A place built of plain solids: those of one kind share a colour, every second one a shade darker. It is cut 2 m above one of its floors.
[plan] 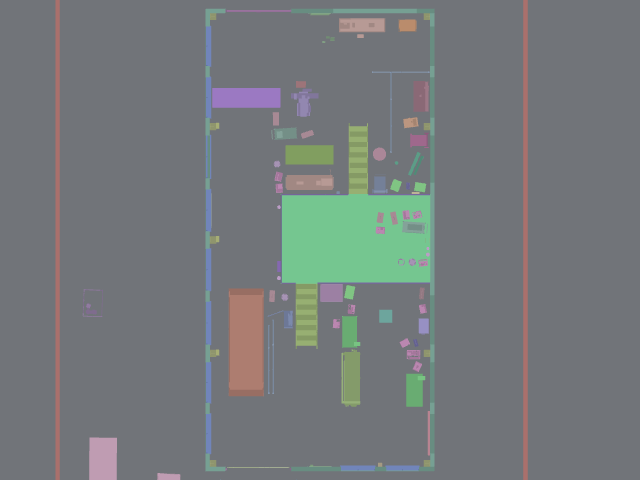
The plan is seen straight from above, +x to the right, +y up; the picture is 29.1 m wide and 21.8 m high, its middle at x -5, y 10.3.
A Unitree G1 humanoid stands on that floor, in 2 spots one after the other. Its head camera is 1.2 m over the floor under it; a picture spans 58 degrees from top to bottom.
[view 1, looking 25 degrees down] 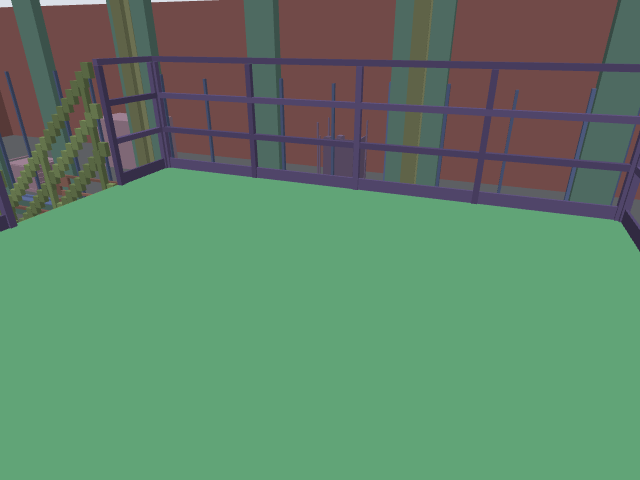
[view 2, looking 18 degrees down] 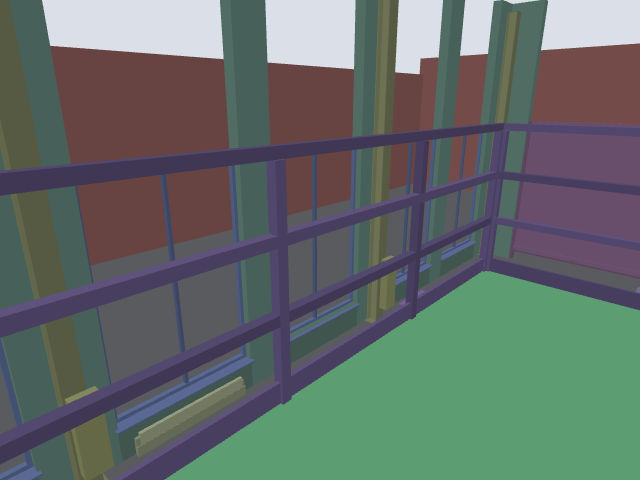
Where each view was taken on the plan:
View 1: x -3.26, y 11.36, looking -159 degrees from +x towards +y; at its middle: raised_floor_deck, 2.84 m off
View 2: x -5.61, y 9.34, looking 133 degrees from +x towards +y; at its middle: ground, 12.94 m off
